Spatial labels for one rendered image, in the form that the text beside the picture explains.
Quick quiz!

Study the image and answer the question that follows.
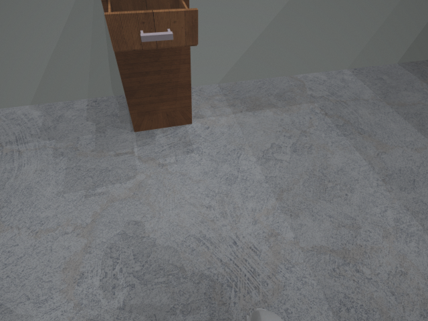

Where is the cabinet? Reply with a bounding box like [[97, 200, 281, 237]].
[[101, 0, 192, 132]]

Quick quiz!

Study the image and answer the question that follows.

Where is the drawer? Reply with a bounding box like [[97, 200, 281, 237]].
[[104, 0, 198, 52]]

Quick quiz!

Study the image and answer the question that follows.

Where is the handle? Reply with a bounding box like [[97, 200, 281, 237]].
[[140, 29, 173, 42]]

